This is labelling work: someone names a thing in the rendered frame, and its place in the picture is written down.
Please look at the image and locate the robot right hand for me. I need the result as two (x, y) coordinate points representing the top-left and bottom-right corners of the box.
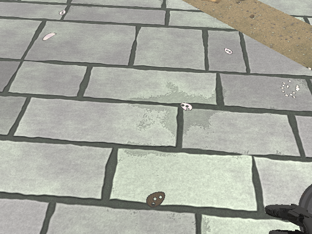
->
(264, 204), (312, 234)

